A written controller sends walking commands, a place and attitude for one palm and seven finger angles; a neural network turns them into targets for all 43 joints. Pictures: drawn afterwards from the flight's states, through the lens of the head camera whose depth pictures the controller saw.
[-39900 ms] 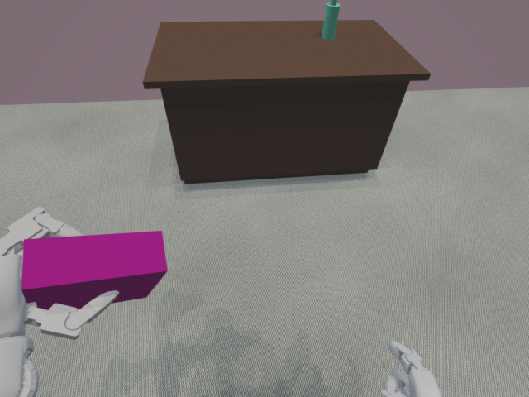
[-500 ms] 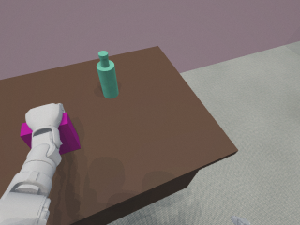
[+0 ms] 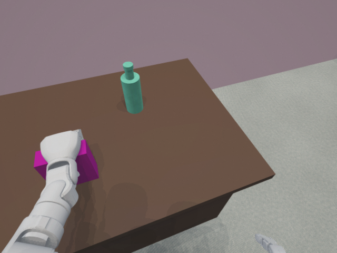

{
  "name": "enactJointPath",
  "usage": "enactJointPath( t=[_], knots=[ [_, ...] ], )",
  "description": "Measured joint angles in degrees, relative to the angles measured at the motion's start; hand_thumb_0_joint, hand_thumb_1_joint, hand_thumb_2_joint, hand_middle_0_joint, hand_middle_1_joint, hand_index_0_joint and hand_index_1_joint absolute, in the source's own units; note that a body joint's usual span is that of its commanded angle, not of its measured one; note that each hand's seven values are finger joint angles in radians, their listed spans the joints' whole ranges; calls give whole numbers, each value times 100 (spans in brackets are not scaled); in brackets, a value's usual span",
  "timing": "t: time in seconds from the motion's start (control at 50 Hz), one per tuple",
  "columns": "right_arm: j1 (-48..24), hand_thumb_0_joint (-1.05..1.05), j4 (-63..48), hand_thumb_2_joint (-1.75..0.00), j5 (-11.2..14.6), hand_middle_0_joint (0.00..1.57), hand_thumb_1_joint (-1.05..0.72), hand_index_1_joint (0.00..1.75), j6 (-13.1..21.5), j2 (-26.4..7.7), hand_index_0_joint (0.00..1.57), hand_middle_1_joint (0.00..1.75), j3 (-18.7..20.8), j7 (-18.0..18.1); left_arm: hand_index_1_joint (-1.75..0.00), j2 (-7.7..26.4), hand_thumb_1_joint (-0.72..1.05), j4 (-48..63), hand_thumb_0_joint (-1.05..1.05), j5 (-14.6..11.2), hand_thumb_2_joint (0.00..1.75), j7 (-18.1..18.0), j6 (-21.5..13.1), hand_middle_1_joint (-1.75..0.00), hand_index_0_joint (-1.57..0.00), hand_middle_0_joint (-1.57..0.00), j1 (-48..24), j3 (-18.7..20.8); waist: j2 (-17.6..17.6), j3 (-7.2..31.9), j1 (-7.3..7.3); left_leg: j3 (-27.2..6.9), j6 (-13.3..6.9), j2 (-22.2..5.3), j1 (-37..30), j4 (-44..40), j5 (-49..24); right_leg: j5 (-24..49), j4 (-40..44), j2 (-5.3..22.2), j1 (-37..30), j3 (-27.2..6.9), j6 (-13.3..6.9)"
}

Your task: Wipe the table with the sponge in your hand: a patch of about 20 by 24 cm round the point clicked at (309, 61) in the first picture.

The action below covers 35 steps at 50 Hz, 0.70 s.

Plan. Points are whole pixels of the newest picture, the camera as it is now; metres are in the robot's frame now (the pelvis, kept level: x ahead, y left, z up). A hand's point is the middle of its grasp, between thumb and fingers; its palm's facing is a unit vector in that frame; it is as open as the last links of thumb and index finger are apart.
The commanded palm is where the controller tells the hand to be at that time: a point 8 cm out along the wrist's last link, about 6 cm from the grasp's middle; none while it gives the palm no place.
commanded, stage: wipe back along the first lane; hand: left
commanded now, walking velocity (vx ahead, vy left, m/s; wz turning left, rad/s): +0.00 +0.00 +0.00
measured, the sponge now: (72, 170) +0.33 +0.30 -0.05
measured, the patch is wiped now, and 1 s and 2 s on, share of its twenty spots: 1.00 1.00 1.00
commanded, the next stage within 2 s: lift the sponge slowly off the table in 1.14 s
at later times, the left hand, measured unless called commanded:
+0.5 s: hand (71, 175) +0.29 +0.27 +0.00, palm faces -0.04 -0.04 -1.00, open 9.3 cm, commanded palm +0.24 +0.25 +0.03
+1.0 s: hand (71, 198) +0.23 +0.25 +0.00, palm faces -0.03 -0.07 -1.00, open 9.2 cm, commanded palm +0.19 +0.23 +0.03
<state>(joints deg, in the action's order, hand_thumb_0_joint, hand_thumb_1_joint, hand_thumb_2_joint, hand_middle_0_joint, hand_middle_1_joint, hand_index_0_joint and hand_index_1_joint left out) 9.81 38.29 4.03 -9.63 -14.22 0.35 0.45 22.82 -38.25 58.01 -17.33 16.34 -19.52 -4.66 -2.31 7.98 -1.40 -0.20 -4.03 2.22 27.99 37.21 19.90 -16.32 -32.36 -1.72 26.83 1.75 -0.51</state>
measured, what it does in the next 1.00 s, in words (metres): stands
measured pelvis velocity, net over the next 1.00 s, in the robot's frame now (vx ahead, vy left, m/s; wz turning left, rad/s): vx -0.01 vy -0.02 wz -0.02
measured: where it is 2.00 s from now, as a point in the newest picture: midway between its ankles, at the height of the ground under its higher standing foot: outside the picture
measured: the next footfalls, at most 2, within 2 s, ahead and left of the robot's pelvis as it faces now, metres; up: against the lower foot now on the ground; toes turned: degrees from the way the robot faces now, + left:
none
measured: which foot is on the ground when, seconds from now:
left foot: down 0.00-1.00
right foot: down 0.00-1.00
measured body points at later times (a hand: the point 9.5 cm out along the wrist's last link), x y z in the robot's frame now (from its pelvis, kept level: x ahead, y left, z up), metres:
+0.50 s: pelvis +0.00 -0.01 +0.00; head +0.01 -0.02 +0.45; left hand +0.29 +0.27 +0.05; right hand +0.18 -0.24 -0.10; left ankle -0.02 +0.07 -0.73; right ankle -0.01 -0.12 -0.73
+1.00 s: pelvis -0.01 -0.02 +0.00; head -0.01 -0.03 +0.45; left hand +0.23 +0.25 +0.05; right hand +0.20 -0.25 -0.09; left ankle -0.02 +0.07 -0.73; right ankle -0.01 -0.12 -0.73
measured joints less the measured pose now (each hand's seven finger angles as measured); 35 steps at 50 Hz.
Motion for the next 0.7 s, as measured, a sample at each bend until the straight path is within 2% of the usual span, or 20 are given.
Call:
enactJointPath(
  t=[0.12,0.3,0.7],
  knots=[
    [13,1,-89,-90,1,20,-90,30,44,-38,20,30,21,-15,-150,-28,-45,458,0,-28,113,-13,20,-150,-77,-75,430,-3,-32,30,-22,29,5,-14,-57,11,15,-7,-21,-13,-42,-30,-1],
    [-71,1,-75,-90,20,20,-91,30,69,-82,20,30,28,21,-150,-169,-44,855,0,-39,113,-36,293,-151,-77,-75,731,-205,-42,-22,-108,13,16,7,-188,-14,-1,-28,-49,7,-156,-15,-15],
    [-303,1,-177,-90,3,20,-91,30,181,-16,20,30,-36,9,-151,-365,-44,1909,2,-42,112,-93,470,-151,-77,-74,1803,-369,-96,-40,-264,40,74,-15,-492,-127,-8,-68,-57,-17,-389,-51,-69]
  ],
)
